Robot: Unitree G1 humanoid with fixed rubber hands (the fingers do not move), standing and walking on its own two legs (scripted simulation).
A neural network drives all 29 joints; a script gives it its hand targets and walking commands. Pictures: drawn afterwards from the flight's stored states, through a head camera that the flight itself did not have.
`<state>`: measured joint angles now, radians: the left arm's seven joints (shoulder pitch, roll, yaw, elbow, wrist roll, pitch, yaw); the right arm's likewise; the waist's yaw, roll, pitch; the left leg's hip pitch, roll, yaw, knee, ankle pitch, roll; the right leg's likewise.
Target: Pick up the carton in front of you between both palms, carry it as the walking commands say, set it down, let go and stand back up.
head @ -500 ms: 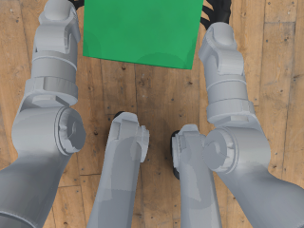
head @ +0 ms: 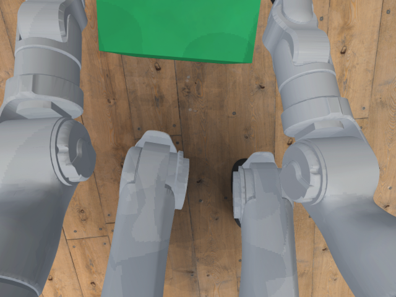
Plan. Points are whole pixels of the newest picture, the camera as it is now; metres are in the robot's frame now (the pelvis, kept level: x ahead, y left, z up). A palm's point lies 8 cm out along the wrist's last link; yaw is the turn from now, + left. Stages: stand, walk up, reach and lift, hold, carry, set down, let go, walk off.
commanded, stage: set down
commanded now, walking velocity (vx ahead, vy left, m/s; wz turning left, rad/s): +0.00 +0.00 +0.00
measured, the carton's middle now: out of the picture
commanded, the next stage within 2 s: none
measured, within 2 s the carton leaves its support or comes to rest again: rests again in 0.10 s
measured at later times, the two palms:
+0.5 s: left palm out of the picture +0.50 +0.29 -0.19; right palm out of the picture +0.55 -0.02 -0.19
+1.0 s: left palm out of the picture +0.48 +0.30 -0.22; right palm (292, 6) +0.55 -0.04 -0.21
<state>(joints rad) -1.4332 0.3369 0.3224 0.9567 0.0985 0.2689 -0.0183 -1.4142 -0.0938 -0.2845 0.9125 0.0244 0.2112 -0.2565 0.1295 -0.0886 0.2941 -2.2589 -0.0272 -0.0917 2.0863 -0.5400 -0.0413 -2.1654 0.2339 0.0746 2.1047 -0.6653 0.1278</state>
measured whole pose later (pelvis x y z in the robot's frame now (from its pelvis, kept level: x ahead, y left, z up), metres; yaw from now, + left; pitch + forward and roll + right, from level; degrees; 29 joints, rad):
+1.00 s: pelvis -0.01 +0.00 -0.02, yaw +0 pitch +33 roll -2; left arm -1.53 0.47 0.38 1.20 0.06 0.09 -0.07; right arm -1.55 -0.20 -0.18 1.05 0.04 0.14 -0.16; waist 0.11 -0.07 0.52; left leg -2.21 0.02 -0.06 2.17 -0.54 -0.02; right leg -2.13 0.19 0.05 2.20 -0.65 0.10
